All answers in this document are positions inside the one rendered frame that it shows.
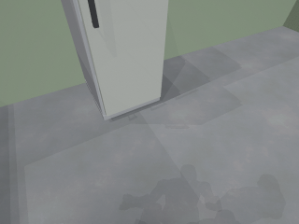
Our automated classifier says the fridge door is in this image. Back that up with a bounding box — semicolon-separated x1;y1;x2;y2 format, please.
78;0;169;117

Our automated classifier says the handle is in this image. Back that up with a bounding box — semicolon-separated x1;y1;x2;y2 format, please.
88;0;99;29

